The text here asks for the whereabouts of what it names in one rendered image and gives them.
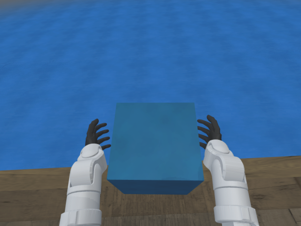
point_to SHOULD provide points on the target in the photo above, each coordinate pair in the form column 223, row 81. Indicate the robot right forearm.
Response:
column 233, row 207

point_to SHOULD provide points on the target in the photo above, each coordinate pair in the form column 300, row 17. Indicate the left robot hand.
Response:
column 92, row 136

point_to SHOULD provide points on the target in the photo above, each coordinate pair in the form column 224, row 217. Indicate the right robot hand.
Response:
column 213, row 132

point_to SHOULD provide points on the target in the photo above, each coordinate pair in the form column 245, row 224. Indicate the carton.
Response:
column 155, row 149

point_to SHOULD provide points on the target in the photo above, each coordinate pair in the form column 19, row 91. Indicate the robot left forearm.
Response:
column 84, row 188

